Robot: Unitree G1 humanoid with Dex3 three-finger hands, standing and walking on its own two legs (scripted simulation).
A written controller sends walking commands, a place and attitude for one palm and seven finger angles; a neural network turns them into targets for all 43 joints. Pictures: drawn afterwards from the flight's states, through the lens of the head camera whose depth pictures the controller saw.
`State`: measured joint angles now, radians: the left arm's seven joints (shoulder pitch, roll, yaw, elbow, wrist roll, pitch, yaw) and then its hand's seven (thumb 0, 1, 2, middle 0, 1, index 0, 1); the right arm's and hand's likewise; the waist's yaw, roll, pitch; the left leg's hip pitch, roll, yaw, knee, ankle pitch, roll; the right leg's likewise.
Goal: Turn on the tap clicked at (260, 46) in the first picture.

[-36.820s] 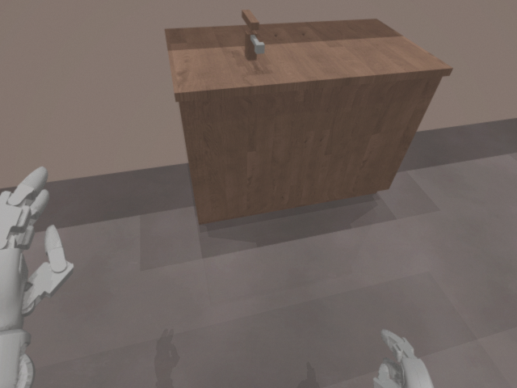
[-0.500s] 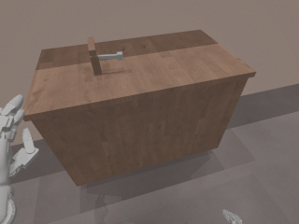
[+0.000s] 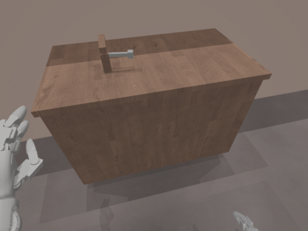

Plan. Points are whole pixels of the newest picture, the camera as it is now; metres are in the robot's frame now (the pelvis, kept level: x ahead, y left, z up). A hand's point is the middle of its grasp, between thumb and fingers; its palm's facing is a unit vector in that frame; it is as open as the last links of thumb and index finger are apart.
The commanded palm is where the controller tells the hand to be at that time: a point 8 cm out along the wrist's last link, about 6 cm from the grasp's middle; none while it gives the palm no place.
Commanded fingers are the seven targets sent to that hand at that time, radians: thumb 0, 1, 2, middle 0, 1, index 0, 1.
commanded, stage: stop stepping back and stand still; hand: left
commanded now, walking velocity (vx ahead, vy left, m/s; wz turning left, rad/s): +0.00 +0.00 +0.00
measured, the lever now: (130, 54) +0.81 +0.16 +0.08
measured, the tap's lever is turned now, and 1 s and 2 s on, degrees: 79 79 79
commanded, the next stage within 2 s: stand and check the lever's angle in 0.68 s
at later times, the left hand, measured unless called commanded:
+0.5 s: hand (44, 141) +0.26 +0.25 +0.16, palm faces +0.37 -0.86 -0.34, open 7.4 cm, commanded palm +0.20 +0.30 +0.19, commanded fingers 0.00 0.90 0.90 -0.20 -0.30 -0.20 -0.30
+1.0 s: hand (32, 139) +0.25 +0.27 +0.17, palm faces +0.38 -0.86 -0.34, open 7.4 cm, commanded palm +0.20 +0.31 +0.19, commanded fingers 0.00 0.90 0.90 -0.20 -0.30 -0.20 -0.30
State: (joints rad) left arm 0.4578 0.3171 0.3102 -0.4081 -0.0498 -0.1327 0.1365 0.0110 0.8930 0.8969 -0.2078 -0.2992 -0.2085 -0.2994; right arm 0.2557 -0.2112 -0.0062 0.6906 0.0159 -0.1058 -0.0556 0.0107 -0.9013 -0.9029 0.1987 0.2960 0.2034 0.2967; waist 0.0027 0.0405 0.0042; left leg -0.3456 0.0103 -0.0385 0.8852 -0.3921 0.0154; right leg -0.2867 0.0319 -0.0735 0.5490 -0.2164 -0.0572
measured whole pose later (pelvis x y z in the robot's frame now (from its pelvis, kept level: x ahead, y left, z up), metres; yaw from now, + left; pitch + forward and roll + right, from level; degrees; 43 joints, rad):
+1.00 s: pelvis +0.04 +0.04 +0.01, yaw -1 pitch -1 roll -1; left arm 0.47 0.35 0.30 -0.47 -0.06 -0.14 0.16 0.01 0.89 0.90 -0.21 -0.30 -0.21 -0.30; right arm 0.19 -0.19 0.02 0.60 0.01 -0.07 -0.07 0.01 -0.90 -0.90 0.20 0.30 0.21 0.30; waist 0.01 0.00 0.01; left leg -0.17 -0.01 0.03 0.43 -0.24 0.03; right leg -0.18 0.01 -0.01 0.37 -0.18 0.00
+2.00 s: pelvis +0.04 +0.04 +0.02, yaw -1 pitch -1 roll -1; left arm 0.48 0.34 0.29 -0.44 -0.05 -0.13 0.16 0.01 0.89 0.90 -0.21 -0.30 -0.21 -0.30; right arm 0.18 -0.20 0.01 0.61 0.00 -0.06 -0.08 0.01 -0.90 -0.90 0.20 0.30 0.21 0.30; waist 0.01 0.02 0.00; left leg -0.17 -0.01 0.03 0.42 -0.24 0.03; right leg -0.18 0.01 0.00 0.35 -0.16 0.01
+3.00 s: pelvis +0.04 +0.04 +0.02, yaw -1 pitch -1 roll -1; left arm 0.48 0.34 0.29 -0.44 -0.05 -0.13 0.16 0.01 0.89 0.90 -0.21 -0.30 -0.21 -0.30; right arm 0.19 -0.21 0.01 0.61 0.01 -0.06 -0.08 0.01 -0.90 -0.90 0.20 0.30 0.20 0.30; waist 0.01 0.02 -0.01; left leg -0.17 -0.01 0.02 0.41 -0.23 0.03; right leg -0.18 0.01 -0.01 0.35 -0.16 0.00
